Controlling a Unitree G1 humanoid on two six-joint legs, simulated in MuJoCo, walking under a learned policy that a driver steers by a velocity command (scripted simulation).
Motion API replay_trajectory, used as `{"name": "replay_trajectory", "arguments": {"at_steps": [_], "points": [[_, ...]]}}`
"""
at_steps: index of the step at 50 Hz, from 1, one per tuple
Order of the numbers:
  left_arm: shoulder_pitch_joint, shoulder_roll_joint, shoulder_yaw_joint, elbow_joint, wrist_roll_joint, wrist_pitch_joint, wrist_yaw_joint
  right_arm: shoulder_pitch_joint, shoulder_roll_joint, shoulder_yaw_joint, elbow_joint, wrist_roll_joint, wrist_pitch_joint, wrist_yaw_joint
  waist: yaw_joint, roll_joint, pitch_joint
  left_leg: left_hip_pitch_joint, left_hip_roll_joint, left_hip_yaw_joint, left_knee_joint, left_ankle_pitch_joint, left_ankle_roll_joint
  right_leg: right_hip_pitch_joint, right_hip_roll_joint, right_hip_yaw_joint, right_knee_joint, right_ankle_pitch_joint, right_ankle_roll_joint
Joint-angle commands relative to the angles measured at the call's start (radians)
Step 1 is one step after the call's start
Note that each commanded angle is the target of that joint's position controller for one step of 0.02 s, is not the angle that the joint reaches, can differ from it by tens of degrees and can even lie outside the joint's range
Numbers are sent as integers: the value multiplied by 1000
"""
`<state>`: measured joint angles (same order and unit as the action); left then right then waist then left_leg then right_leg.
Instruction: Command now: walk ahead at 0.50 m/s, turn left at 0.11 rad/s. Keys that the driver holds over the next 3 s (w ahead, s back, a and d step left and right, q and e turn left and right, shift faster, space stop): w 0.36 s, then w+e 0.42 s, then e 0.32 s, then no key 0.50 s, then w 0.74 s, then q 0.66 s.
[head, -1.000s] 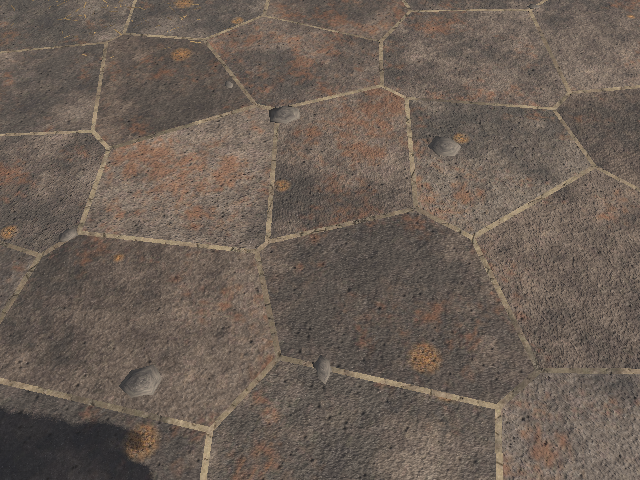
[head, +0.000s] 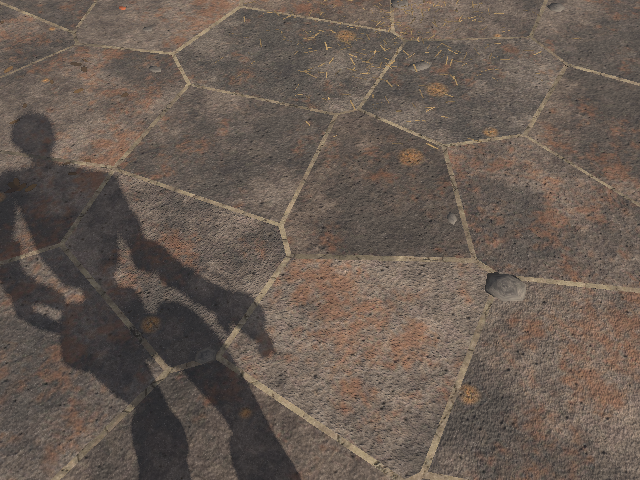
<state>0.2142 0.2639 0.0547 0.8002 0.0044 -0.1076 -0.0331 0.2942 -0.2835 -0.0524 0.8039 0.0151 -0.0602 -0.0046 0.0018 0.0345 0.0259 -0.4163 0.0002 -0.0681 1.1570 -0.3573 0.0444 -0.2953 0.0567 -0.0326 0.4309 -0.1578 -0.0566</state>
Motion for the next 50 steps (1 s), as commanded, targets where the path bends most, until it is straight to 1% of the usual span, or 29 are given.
{"name": "replay_trajectory", "arguments": {"at_steps": [1, 4, 9, 13, 16, 17, 18, 19, 20, 21, 22, 23, 24, 25, 27, 30, 33, 35, 39, 40, 42, 43, 44, 45, 46, 47, 48, 49, 50], "points": [[24, 100, 16, -37, 0, -12, 4, -11, -80, -24, -78, -4, -17, 1, 0, -123, -47, -214, 104, -25, -64, 65, -15, 203, -269, 327, -248, 93, -170], [55, 145, 27, -14, -10, -10, 14, -91, -52, -12, -108, -14, -11, 1, 12, -102, -20, -262, 120, 5, -214, 145, -47, 184, -273, 253, -289, 204, -187], [121, 167, 28, 21, -22, 7, 25, -248, -27, 3, -142, -8, -23, 15, 65, -97, 5, -188, 84, 49, -518, 415, -57, 179, -220, 126, -299, 235, -140], [192, 174, 28, 62, -26, 27, 28, -351, -38, 3, -179, 3, -32, 35, 90, -101, 34, -195, 59, 53, -617, 413, -36, 280, -273, 140, -261, 246, -133], [186, 196, 36, 74, -27, 44, 36, -334, -70, -7, -185, 2, -39, 47, 50, -118, 16, -140, 39, 59, -665, 310, 5, 364, -309, 146, -182, 385, -108], [168, 206, 38, 72, -28, 49, 39, -269, -92, -19, -168, -1, -40, 46, 6, -128, -25, -35, 13, 83, -683, 292, 24, 365, -297, 128, -105, 535, -94], [155, 196, 33, 68, -25, 54, 41, -131, -132, -41, -124, -4, -39, 40, -64, -114, -110, 161, -7, 103, -704, 313, 55, 325, -253, 90, 51, 637, -69], [151, 159, 15, 44, -11, 52, 43, 48, -193, -62, -87, -18, -38, 28, -135, -58, -247, 474, 123, -30, -654, 349, 114, 134, -205, 67, 309, 462, -37], [272, 33, -24, 24, -5, 32, 35, 131, -286, -83, -69, -27, -30, 22, -94, 191, -390, 849, 383, -472, -699, 228, 268, -279, -31, 24, 696, -136, 34], [248, 103, -10, 46, -27, 13, 30, 148, -193, -61, -65, -13, -24, 23, -128, 185, -430, 838, 418, -645, -813, 79, 290, -404, -30, 156, 838, -423, 31], [156, 176, 14, 17, -54, 5, 26, 76, -151, -44, -68, -10, -25, 20, -121, 118, -243, 692, 381, -485, -843, 56, 235, -477, -83, 163, 873, -361, 21], [97, 171, 15, 4, -55, 5, 28, 7, -121, -35, -74, -14, -26, 18, -90, 67, -154, 547, 335, -351, -874, 89, 197, -455, -135, 136, 832, -268, 20], [71, 157, 17, 1, -42, 12, 32, -51, -88, -25, -72, -18, -31, 22, -59, 45, -81, 421, 294, -261, -918, 138, 176, -424, -162, 127, 773, -206, 27], [92, 145, 23, 9, -35, 28, 35, -88, -64, -19, -71, -25, -41, 24, -23, 67, -54, 337, 263, -186, -956, 186, 156, -364, -188, 137, 734, -156, 32], [131, 97, 18, 23, -35, 56, 37, -111, -66, -23, -55, -29, -57, 28, 8, 68, -36, 247, 248, -94, -1011, 265, 158, -302, -197, 135, 713, -106, 46], [80, 86, 21, -5, -30, 71, 40, -100, -93, -34, -24, -36, -67, 18, 13, 30, -2, 243, 246, 16, -1041, 372, 161, -373, -197, 159, 630, 15, 64], [11, 74, 18, -29, -26, 61, 26, -90, -110, -36, -5, -34, -63, 6, -4, 18, 12, 273, 218, 123, -1048, 427, 135, -377, -184, 134, 451, 186, 63], [-64, 58, 9, -54, -23, 57, 12, -68, -127, -38, 6, -29, -58, -1, -35, 4, 32, 291, 215, 173, -1056, 431, 122, -357, -174, 84, 340, 255, 56], [-188, 47, -1, -123, -23, 57, -12, 13, -155, -48, 45, -13, -29, -8, -84, -13, 69, 454, 266, 211, -1011, 495, 115, -425, -162, 36, 224, 208, 27], [-204, 50, 1, -140, -20, 57, -20, 8, -160, -50, 48, -10, -17, -10, -78, -11, 81, 483, 272, 227, -969, 597, 106, -431, -150, 17, 199, 170, 18], [-177, 73, 13, -160, -12, 57, -33, -12, -183, -55, 40, -4, 8, -23, -44, 29, 37, 517, 271, 256, -837, 940, 77, -343, -92, -46, 182, 80, -7], [-114, 96, 26, -153, -11, 57, -37, -24, -194, -58, 32, 0, 18, -32, -9, 56, -13, 521, 263, 263, -736, 1096, 60, -257, -50, -75, 185, 41, -23], [-1, 135, 47, -130, -14, 56, -36, -38, -199, -60, 23, 1, 27, -39, 50, 59, -77, 494, 242, 270, -582, 1139, 38, -117, -12, -81, 155, 51, -46], [131, 190, 76, -100, -12, 56, -20, -53, -190, -54, 12, 6, 25, -41, 127, 22, -145, 388, 191, 287, -364, 1009, -10, 98, 2, -48, 50, 205, -83], [178, 284, 94, -92, -9, 66, 8, 4, -98, -25, -14, -40, 11, -33, 88, -191, -246, 100, 99, 279, -37, 274, -70, 404, -204, 224, 109, 636, -157], [120, 339, 93, -148, 12, 62, 8, 107, -51, 2, -44, -43, -15, -11, 10, -309, -448, -216, -90, 103, 305, -363, -121, 687, -468, 739, 64, 795, -415], [124, 264, 79, -169, 6, 69, 3, 15, -157, -24, -31, -16, -30, 1, 98, -107, -500, -235, -20, -54, 327, -304, -100, 648, -420, 636, 28, 755, -373], [64, 221, 66, -174, -6, 67, 3, -67, -153, -23, -68, 9, -32, 1, 81, -88, -358, -277, 17, -35, 264, -222, -80, 523, -369, 491, 14, 684, -324], [15, 192, 61, -172, -21, 68, 7, -86, -135, -22, -60, -4, -25, -13, 42, -5, -227, -280, 53, -15, 178, -157, -86, 361, -310, 408, -18, 606, -271]]}}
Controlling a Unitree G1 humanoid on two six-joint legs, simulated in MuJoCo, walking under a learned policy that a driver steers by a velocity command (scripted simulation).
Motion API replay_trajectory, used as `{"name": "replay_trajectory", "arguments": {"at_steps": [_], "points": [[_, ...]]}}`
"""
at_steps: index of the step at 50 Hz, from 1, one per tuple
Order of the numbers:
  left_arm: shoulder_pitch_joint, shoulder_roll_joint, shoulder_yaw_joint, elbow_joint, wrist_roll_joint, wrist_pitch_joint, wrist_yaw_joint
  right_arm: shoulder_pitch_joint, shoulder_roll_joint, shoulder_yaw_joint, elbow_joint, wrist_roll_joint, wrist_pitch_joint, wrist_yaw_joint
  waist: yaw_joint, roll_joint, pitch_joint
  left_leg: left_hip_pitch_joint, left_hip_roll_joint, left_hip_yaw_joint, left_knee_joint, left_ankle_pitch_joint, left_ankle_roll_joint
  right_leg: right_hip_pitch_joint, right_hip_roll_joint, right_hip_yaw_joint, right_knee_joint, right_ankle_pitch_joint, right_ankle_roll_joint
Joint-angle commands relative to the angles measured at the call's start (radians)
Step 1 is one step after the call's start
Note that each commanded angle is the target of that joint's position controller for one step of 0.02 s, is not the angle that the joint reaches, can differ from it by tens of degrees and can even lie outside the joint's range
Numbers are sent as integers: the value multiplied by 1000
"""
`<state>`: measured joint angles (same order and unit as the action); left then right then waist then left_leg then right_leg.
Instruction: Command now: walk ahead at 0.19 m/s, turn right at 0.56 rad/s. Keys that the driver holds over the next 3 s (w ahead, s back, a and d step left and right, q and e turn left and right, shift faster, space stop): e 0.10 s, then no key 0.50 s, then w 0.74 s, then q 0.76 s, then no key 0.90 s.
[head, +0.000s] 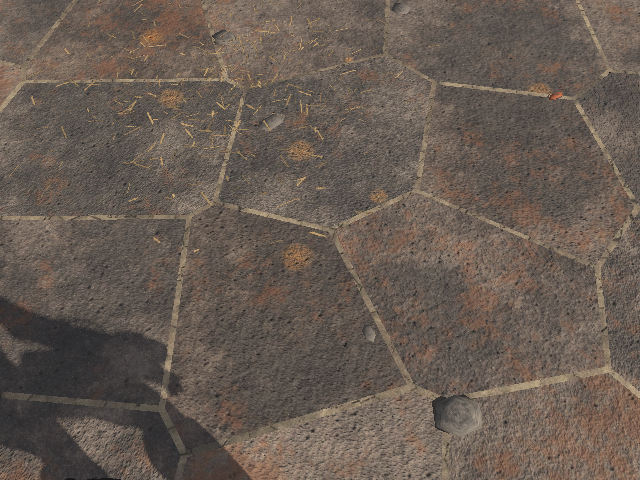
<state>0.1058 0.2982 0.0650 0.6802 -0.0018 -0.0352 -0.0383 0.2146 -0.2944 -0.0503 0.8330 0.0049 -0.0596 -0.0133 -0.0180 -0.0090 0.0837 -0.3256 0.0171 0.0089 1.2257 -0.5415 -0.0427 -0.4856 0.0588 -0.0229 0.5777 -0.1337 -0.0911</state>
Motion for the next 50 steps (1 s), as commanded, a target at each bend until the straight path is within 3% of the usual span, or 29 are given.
{"name": "replay_trajectory", "arguments": {"at_steps": [1, 3, 4, 7, 9, 12, 15, 17, 18, 19, 20, 21, 24, 26, 30, 31, 33, 35, 37, 39, 41, 42, 43, 44, 45, 46, 47, 48, 50], "points": [[84, 133, 43, -60, -17, 1, 19, -8, -135, -31, -89, -7, -11, -17, 33, 26, -227, -330, 57, -91, 43, 70, -5, 425, -282, 358, -196, 531, -217], [52, 140, 45, -77, 7, 8, 24, 29, -124, -34, -92, -12, 18, -22, -12, -27, -202, -223, 49, -84, -23, 109, -18, 261, -247, 328, -239, 522, -213], [46, 149, 49, -80, 9, 9, 27, 44, -108, -31, -91, -14, 25, -25, -22, -40, -208, -202, 41, -77, -70, 123, -30, 226, -234, 303, -239, 554, -212], [49, 158, 51, -80, 3, 19, 46, 32, -89, -23, -94, -18, 35, -33, -18, -59, -249, -197, 28, -74, -207, 204, -56, 225, -220, 274, -219, 553, -194], [44, 149, 46, -78, 0, 32, 57, 3, -85, -20, -99, -14, 41, -30, -3, -76, -262, -169, 30, -75, -286, 280, -61, 214, -204, 264, -218, 426, -167], [41, 137, 37, -70, 9, 46, 61, -54, -87, -18, -116, -6, 47, -24, 21, -110, -229, -119, 28, -73, -396, 316, -56, 183, -196, 285, -228, 205, -145], [50, 120, 24, -54, 13, 51, 54, -75, -93, -20, -127, -7, 38, -15, 36, -133, -198, -72, 19, -66, -513, 275, -35, 205, -213, 330, -184, 165, -137], [36, 88, 7, -47, 3, 51, 53, -38, -74, -18, -118, -11, 22, -5, -1, -122, -188, 46, 7, -44, -739, 403, 2, 202, -190, 335, -121, 159, -94], [79, 59, -3, -35, 7, 46, 53, -32, -94, -19, -120, -25, 14, -2, 4, -85, -181, 125, 59, -96, -829, 547, 31, 176, -149, 327, -90, 87, -40], [141, 32, -12, -32, 30, 39, 52, -31, -172, -32, -136, -42, 13, -7, 56, 81, -202, 195, 223, -250, -836, 777, 95, 133, -52, 238, 45, -118, 23], [177, 36, -7, -36, 21, 34, 52, -70, -153, -25, -121, -52, 20, -8, 105, 243, -187, 148, 310, -350, -841, 815, 230, 95, 9, 147, 74, -323, 70], [139, 80, -1, -34, 27, 34, 55, -94, -90, -10, -129, -41, 19, -4, 76, 223, -184, 104, 298, -363, -861, 720, 258, 146, -35, 134, 63, -301, 97], [69, 73, 2, -28, 26, 63, 56, -95, -93, -9, -118, -19, 15, 4, 47, 177, -167, 69, 159, -222, -832, 510, 136, 261, -57, 143, -71, -69, 95], [68, 74, 2, -19, 22, 74, 48, -74, -90, -6, -111, -23, 14, 7, 29, 107, -124, 34, 93, -145, -827, 357, 81, 269, -64, 153, -87, -37, 63], [67, 58, 2, 4, 20, 57, 49, -69, -73, -1, -105, -17, 14, 4, 16, 40, -127, 96, 63, -100, -768, 437, 74, 247, -75, 164, -104, 27, 54], [84, 44, -2, 17, 19, 54, 51, -55, -61, 2, -97, -18, 16, 3, 14, 27, -155, 115, 53, -89, -767, 379, 77, 258, -69, 155, -109, -28, 56], [98, 47, 2, 33, 10, 52, 53, -49, -76, -3, -90, -10, 25, 2, 8, 21, -117, 96, 32, -85, -769, 125, 100, 204, -39, 128, -94, -271, 42], [107, 46, 3, 29, 1, 36, 52, -37, -90, -8, -89, 2, 25, 0, 5, 37, -33, 55, 60, -146, -804, -91, 143, 112, -34, 121, -75, -435, 21], [107, 30, -1, 20, -10, 3, 48, -2, -100, -12, -83, 10, 8, -1, -1, 77, 9, 75, 128, -261, -854, -160, 198, 44, -39, 106, -17, -415, 11], [108, 16, -1, 15, -14, -31, 40, 21, -122, -20, -75, 12, -6, 3, 6, 143, 2, 118, 221, -400, -907, -127, 253, 23, -38, 56, 63, -307, 13], [148, 27, 5, 28, -15, -51, 32, -9, -123, -21, -85, 18, -8, 9, 36, 144, -16, 95, 229, -394, -878, 41, 254, 103, -49, 48, 25, -257, -5], [206, 38, 10, 51, -15, -57, 27, -60, -110, -18, -105, 21, -9, 14, 67, 115, -33, 52, 178, -309, -815, 181, 222, 202, -58, 72, -42, -214, -18], [280, 78, 24, 82, -17, -60, 25, -115, -82, -10, -134, 22, -15, 17, 90, 19, -60, -30, 77, -163, -671, 334, 163, 333, -104, 182, -131, -148, -44], [381, 155, 51, 114, -21, -58, 24, -158, -59, -7, -164, 17, -32, 16, 111, -166, -86, -202, -43, 8, -412, 402, 88, 521, -213, 402, -219, -35, -100], [443, 172, 56, 113, -14, -56, 20, -175, -72, -8, -174, 10, -48, 15, 151, -267, -74, -461, -75, -10, -204, 61, 56, 682, -360, 636, -289, 153, -197], [438, 130, 39, 112, -3, -56, 21, -166, -95, -18, -173, 22, -52, 20, 126, -155, -42, -595, -32, -56, -66, -61, 67, 728, -406, 637, -256, 238, -226], [432, 101, 29, 107, 2, -55, 22, -159, -71, -11, -170, 33, -50, 27, 112, -86, -46, -657, 3, -66, -1, -19, 85, 757, -397, 568, -242, 259, -216], [424, 88, 24, 111, -3, -50, 24, -176, -50, -4, -177, 32, -49, 36, 106, -47, -28, -707, 35, -55, -16, 46, 95, 757, -380, 499, -262, 254, -189], [401, 46, 5, 116, -8, -33, 33, -209, -33, -2, -189, 23, -46, 51, 91, -70, -14, -664, 72, -28, -118, 169, 87, 691, -327, 382, -326, 266, -133]]}}
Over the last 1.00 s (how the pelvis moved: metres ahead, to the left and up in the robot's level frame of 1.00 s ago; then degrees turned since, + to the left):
0.53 -0.01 -0.02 -18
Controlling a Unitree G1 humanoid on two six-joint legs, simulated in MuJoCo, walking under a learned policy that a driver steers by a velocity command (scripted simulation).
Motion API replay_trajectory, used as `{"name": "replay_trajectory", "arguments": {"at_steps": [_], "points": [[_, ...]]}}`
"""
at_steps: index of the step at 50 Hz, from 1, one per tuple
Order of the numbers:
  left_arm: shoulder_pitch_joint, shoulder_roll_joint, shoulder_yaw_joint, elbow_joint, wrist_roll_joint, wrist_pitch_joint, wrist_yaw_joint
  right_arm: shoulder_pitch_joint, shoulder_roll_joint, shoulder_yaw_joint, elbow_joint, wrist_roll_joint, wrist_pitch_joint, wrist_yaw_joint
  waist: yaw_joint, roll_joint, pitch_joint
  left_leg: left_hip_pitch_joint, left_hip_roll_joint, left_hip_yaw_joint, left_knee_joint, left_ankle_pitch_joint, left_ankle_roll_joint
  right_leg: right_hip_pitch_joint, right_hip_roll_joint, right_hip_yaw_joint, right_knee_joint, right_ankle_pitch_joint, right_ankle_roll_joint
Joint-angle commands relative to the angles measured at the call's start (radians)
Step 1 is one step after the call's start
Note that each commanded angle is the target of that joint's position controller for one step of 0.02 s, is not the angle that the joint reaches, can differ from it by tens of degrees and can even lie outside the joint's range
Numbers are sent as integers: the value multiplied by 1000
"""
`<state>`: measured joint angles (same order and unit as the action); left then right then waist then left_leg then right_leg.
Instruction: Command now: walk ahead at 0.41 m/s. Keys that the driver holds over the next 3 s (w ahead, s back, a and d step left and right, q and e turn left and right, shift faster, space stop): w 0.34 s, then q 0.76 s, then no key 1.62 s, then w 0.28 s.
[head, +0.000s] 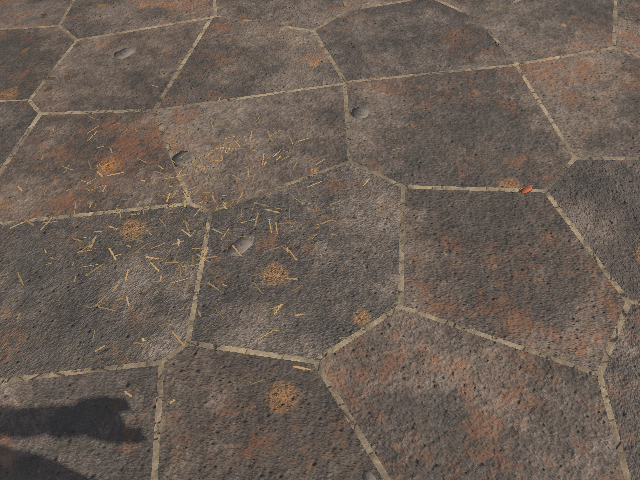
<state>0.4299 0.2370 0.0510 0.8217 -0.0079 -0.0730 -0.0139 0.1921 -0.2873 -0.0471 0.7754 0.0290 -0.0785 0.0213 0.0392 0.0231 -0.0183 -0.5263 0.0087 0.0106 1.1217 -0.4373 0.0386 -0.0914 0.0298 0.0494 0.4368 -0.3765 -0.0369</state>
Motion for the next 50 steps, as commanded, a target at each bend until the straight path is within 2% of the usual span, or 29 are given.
{"name": "replay_trajectory", "arguments": {"at_steps": [1, 4, 6, 8, 10, 11, 12, 13, 14, 15, 16, 17, 18, 19, 21, 24, 28, 31, 33, 35, 36, 37, 38, 39, 40, 41, 42, 44, 50], "points": [[58, 103, 16, -30, -3, 13, 15, -198, -22, 2, -138, -4, -27, 27, 28, -116, 93, -406, 75, -4, -90, 128, -9, 234, -268, 255, -218, 507, -175], [16, 150, 24, -45, -4, 16, 35, -270, 22, 22, -165, -15, -29, 44, 29, -115, 103, -121, 23, 53, -395, 363, -39, 10, -185, 107, -291, 457, -144], [40, 193, 36, -32, -10, 5, 37, -282, -19, 11, -175, -7, -24, 40, 23, -142, 104, -2, 2, 41, -492, 444, -36, -17, -215, 108, -327, 416, -139], [35, 195, 41, -21, -18, -1, 35, -270, -63, -4, -179, -1, -20, 32, -1, -149, 113, 27, 1, 16, -555, 451, -10, 38, -250, 103, -306, 475, -121], [25, 204, 47, -14, -13, 4, 33, -195, -103, -25, -164, -6, -16, 21, -51, -157, 52, 127, -27, 31, -572, 406, 29, 108, -253, 72, -175, 773, -90], [23, 199, 46, -13, -8, 12, 33, -83, -130, -43, -132, -8, -11, 12, -108, -150, -25, 274, -52, 53, -574, 388, 57, 98, -225, 42, -27, 914, -70], [21, 187, 40, -20, 1, 17, 36, 67, -157, -58, -92, -8, -6, 2, -175, -133, -112, 495, -22, 27, -556, 388, 85, -12, -189, 19, 172, 889, -43], [52, 122, 18, -44, 32, 17, 39, 226, -237, -72, -64, -20, 1, -9, -199, 68, -259, 770, 204, -258, -554, 341, 148, -228, -102, -19, 527, 451, -13], [200, 10, -11, -40, -4, -2, 28, 235, -257, -66, -48, -34, -6, 10, -106, 345, -394, 940, 390, -795, -792, 13, 296, -504, 50, 74, 817, -203, 21], [92, 133, 16, -34, -28, -16, 22, 170, -162, -47, -56, -17, -9, 11, -131, 190, -239, 814, 349, -791, -875, -151, 248, -610, -17, 110, 907, -165, 12], [-31, 175, 28, -67, -41, -22, 18, 100, -129, -37, -59, -12, -10, 8, -122, 99, -87, 652, 319, -620, -883, -111, 208, -644, -67, 68, 887, -61, -2], [-80, 163, 25, -75, -30, -26, 24, 42, -123, -33, -64, -23, -13, 10, -87, 6, -29, 505, 282, -508, -898, 25, 192, -594, -114, 49, 841, 26, -4], [-100, 156, 30, -77, -10, -23, 29, 0, -108, -29, -68, -40, -16, 15, -56, 5, 12, 391, 236, -421, -910, 198, 190, -544, -138, 42, 789, 70, 2], [-74, 145, 32, -72, -1, -14, 31, -23, -93, -24, -68, -51, -19, 15, -20, 37, 7, 326, 207, -357, -923, 352, 191, -476, -154, 47, 763, 90, 8], [-44, 117, 29, -66, 12, 1, 38, -23, -88, -23, -55, -42, -29, 16, 10, 46, -8, 267, 188, -264, -923, 656, 218, -412, -147, 25, 695, 77, 38], [-134, 105, 25, -106, 31, 11, 49, -1, -140, -39, -36, -37, -21, -1, 4, 30, -4, 236, 174, -187, -905, 869, 234, -428, -124, 7, 545, 155, 85], [-276, 92, 15, -144, 21, 21, 47, 59, -173, -54, -19, -15, 18, -25, -46, 36, -25, 262, 136, -174, -860, 748, 188, -401, -77, 18, 303, 322, 103], [-356, 112, 19, -167, 12, 23, 41, 93, -180, -59, -9, -8, 45, -37, -72, 55, -26, 300, 141, -236, -815, 625, 177, -378, -42, 33, 191, 328, 111], [-367, 137, 27, -175, 10, 16, 36, 93, -177, -61, -13, -6, 60, -44, -69, 73, -34, 337, 148, -301, -759, 575, 165, -352, -26, 48, 120, 272, 105], [-309, 156, 38, -159, 12, 2, 32, 50, -160, -58, -35, 1, 72, -52, -27, 89, -52, 346, 115, -348, -669, 509, 128, -250, -19, 37, -10, 306, 77], [-274, 182, 45, -154, 22, -7, 35, 53, -126, -48, -47, -2, 73, -54, -16, 65, -80, 307, 63, -336, -588, 428, 83, -136, -80, 59, -81, 432, 42], [-219, 245, 57, -160, 39, -5, 48, 70, -63, -28, -72, -26, 71, -54, -19, -97, -174, 179, -21, -244, -360, 159, 27, 64, -295, 220, -44, 737, -40], [-222, 261, 62, -158, 48, 17, 49, 209, -38, -20, -78, -18, 67, -52, -81, -319, -244, -53, -130, -132, -170, -305, -27, 229, -488, 457, -26, 874, -223], [-225, 194, 50, -167, 31, 27, 45, 215, -142, -43, -56, -15, 73, -53, -54, -242, -242, -101, -59, -138, -12, -255, -63, 189, -481, 489, -62, 715, -252], [-256, 147, 36, -176, 30, 30, 45, 155, -187, -64, -57, -6, 88, -56, -42, -172, -177, -122, -33, -131, 67, -177, -84, 124, -411, 372, -68, 606, -215], [-308, 138, 30, -180, 30, 37, 45, 134, -178, -69, -55, -5, 108, -63, -57, -133, -133, -120, -11, -119, 90, -114, -103, 48, -356, 283, -86, 510, -182], [-346, 135, 28, -182, 25, 43, 46, 123, -173, -72, -62, -10, 126, -67, -63, -145, -94, -105, 4, -113, 99, -62, -118, -26, -332, 230, -111, 436, -172], [-371, 149, 31, -174, 36, 50, 50, 120, -125, -62, -79, -8, 141, -63, -72, -178, -47, -34, 3, -62, 61, 10, -133, -140, -275, 113, -158, 392, -168], [-358, 194, 50, -150, 25, 62, 59, 27, -82, -42, -151, -15, 135, -36, -33, -179, -92, 81, 47, -12, -223, 66, -111, -94, -325, 15, -153, 450, -198]]}}
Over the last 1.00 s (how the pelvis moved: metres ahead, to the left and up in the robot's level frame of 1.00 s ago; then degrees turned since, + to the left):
0.21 0.02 0.01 -9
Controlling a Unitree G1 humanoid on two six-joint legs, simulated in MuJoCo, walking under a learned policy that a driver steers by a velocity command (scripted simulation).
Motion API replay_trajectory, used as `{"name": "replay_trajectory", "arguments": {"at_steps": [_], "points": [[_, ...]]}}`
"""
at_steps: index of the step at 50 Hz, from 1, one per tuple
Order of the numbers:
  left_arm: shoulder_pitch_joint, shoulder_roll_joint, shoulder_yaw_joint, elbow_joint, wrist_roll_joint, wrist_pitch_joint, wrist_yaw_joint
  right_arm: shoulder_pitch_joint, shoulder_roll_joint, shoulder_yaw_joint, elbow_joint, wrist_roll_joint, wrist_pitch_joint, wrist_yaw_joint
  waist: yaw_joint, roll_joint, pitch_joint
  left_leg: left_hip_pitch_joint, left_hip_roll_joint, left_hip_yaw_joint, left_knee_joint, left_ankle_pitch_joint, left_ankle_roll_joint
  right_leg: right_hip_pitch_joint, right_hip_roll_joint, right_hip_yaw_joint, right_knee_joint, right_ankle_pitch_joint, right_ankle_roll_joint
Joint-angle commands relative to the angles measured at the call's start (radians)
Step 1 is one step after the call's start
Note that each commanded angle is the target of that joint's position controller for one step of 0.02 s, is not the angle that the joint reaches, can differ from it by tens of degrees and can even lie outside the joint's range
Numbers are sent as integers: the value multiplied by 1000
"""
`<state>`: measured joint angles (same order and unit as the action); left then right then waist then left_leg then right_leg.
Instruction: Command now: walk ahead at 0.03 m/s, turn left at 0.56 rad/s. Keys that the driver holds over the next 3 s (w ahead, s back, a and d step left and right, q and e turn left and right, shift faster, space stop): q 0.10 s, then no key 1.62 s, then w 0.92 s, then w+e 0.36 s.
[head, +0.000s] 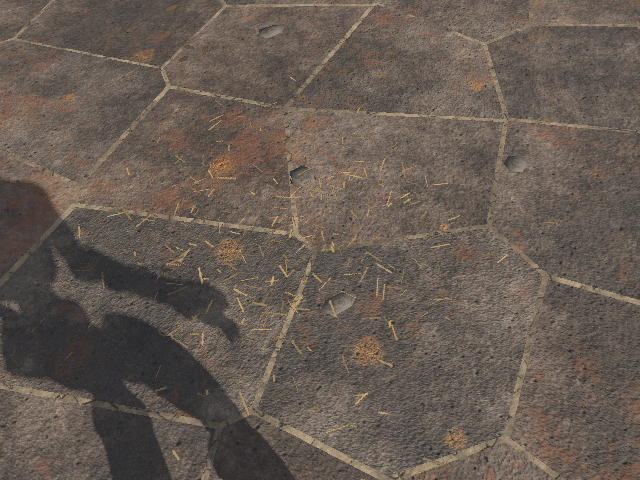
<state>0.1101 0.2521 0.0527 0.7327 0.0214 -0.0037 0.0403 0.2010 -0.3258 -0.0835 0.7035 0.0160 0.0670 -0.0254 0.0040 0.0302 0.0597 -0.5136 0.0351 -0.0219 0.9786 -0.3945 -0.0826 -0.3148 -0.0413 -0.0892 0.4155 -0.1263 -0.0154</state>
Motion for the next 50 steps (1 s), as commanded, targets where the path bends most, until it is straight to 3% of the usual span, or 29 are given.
{"name": "replay_trajectory", "arguments": {"at_steps": [1, 4, 6, 7, 8, 9, 10, 11, 12, 13, 15, 19, 22, 25, 26, 27, 28, 29, 30, 31, 35, 42, 50], "points": [[-36, 190, 52, -57, -7, -5, 2, 15, -52, -7, -85, -2, -10, 16, 4, -190, -173, 95, 18, 33, -117, 26, 19, 133, -262, 145, -126, 200, -218], [-35, 212, 60, -43, -26, 0, -7, 27, -71, -17, -94, -1, -4, 32, -10, -193, -164, 169, 5, 67, -269, 62, 62, 145, -281, 126, -84, 167, -187], [-18, 192, 57, -20, -45, 6, -9, 92, -76, -27, -68, -8, -3, 35, -42, -157, -161, 321, -37, 85, -468, 187, 118, 73, -239, 73, 19, 73, -110], [37, 145, 46, 3, -37, 8, -16, 118, -121, -41, -65, -12, -5, 26, -35, -15, -141, 432, 28, -44, -582, 346, 166, -52, -171, -9, 175, -75, -22], [52, 79, 22, -31, 19, 8, -28, 106, -226, -56, -99, -12, -5, 6, 10, 314, -132, 541, 305, -395, -597, 694, 300, -325, -24, -88, 489, -521, 89], [-58, 135, 40, -59, 3, 4, -15, 115, -223, -50, -117, -54, -27, 16, -78, 240, -164, 400, 372, -456, -651, 636, 429, -354, 14, 73, 656, -563, 87], [-78, 163, 51, -55, -22, 10, -7, 75, -193, -39, -111, -62, -47, 21, -59, 153, -130, 363, 308, -365, -664, 544, 395, -346, -6, 109, 722, -479, 72], [-45, 160, 55, -34, -26, 16, 0, 12, -160, -31, -107, -45, -60, 19, -24, 119, -113, 353, 249, -295, -661, 474, 336, -348, -15, 122, 715, -388, 62], [-16, 159, 58, -3, -18, 23, 7, -29, -119, -17, -110, -30, -64, 16, -9, 100, -119, 358, 216, -252, -654, 464, 298, -335, -22, 126, 716, -328, 68], [11, 156, 59, 9, -11, 26, 10, -56, -98, -5, -108, -22, -66, 10, 9, 107, -123, 339, 194, -215, -653, 520, 289, -298, -16, 122, 732, -270, 79], [38, 142, 56, 21, -20, 24, 6, -58, -58, 13, -101, -31, -71, 4, 21, 102, -148, 348, 172, -174, -651, 575, 291, -239, -10, 124, 717, -206, 91], [-1, 101, 33, 18, -22, 22, -2, -47, -61, 14, -74, -29, -72, -2, -9, 101, -130, 397, 164, -174, -649, 502, 291, -165, -25, 131, 443, -188, 102], [-4, 115, 30, 20, -25, 20, -8, -41, -79, 9, -49, -31, -65, 6, -30, 107, -103, 362, 177, -212, -649, 442, 316, -71, -16, 113, 309, -252, 98], [35, 109, 27, 42, -27, 12, -11, -65, -57, 19, -23, -19, -64, 13, -6, 86, -86, 339, 162, -235, -624, 425, 302, 28, -4, 101, 111, -172, 79], [61, 102, 22, 56, -18, 6, -15, -63, -46, 23, -9, -12, -65, 14, 17, 63, -85, 317, 141, -222, -611, 421, 272, 107, -5, 102, -27, -22, 65], [75, 127, 23, 62, -5, 0, -15, -36, -31, 29, 3, -17, -73, 15, 13, 27, -108, 289, 113, -212, -603, 389, 228, 198, -40, 148, -56, 120, 48], [87, 187, 33, 63, -2, -1, -12, -2, -25, 30, 8, -37, -84, 22, -25, -62, -137, 251, 55, -164, -568, 316, 188, 272, -104, 194, -5, 300, 22], [65, 204, 43, 84, -18, 0, -16, 13, -28, 24, 14, -35, -90, 26, -52, -151, -137, 273, -5, -96, -586, 259, 156, 212, -87, 171, 36, 178, -14], [48, 146, 32, 79, -21, -3, -23, -48, -44, 24, 20, -37, -88, 25, -9, -118, -122, 314, -17, -77, -565, 237, 136, 155, -65, 165, 14, 71, -15], [39, 121, 24, 85, -13, -7, -24, -82, -39, 22, 16, -31, -82, 21, -4, -109, -111, 323, -17, -72, -553, 238, 135, 128, -60, 164, -2, 31, -4], [42, 115, 15, 114, -11, -21, -20, -70, -21, 21, 43, -30, -59, 11, -4, -83, -78, 321, -8, -83, -561, 267, 148, 114, -42, 147, -6, 9, 18], [47, 116, 7, 163, -14, -18, -8, -49, -17, 17, 114, -25, -65, 5, 2, -32, -55, 320, -11, -76, -573, 272, 131, 119, -28, 141, -10, -17, 15], [52, 103, 0, 221, -15, -14, -6, -37, -22, 18, 191, -22, -69, -3, 2, -25, -46, 332, -10, -69, -579, 280, 126, 119, -12, 130, -19, -24, 14]]}}
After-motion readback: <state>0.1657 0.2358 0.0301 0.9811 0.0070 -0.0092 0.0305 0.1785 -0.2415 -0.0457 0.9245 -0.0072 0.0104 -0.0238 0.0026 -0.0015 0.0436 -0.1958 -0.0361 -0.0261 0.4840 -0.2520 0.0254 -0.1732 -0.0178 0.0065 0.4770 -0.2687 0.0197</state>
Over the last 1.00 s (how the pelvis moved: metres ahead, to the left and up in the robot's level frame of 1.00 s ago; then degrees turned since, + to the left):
0.34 0.03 0.00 19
